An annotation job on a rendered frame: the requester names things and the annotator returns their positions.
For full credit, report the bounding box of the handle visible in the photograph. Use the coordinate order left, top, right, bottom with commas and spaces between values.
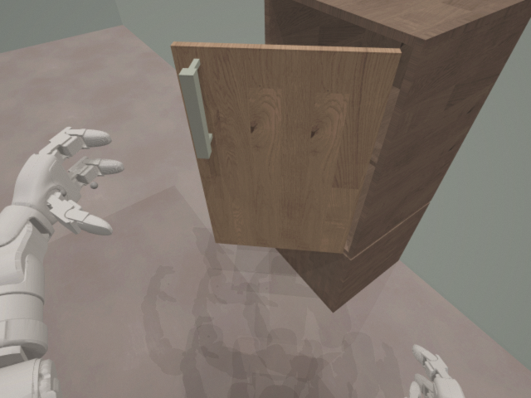
178, 59, 212, 159

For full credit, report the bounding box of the left robot hand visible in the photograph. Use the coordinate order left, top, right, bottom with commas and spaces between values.
12, 127, 124, 235

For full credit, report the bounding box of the robot left upper arm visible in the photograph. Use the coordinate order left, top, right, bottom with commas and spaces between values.
0, 358, 63, 398

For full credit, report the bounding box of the right robot hand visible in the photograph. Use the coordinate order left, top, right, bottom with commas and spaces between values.
405, 344, 465, 398

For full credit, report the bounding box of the left robot forearm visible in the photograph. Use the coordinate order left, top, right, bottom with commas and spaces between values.
0, 205, 55, 368

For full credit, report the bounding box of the cupboard door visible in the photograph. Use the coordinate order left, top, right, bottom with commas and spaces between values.
171, 41, 402, 254

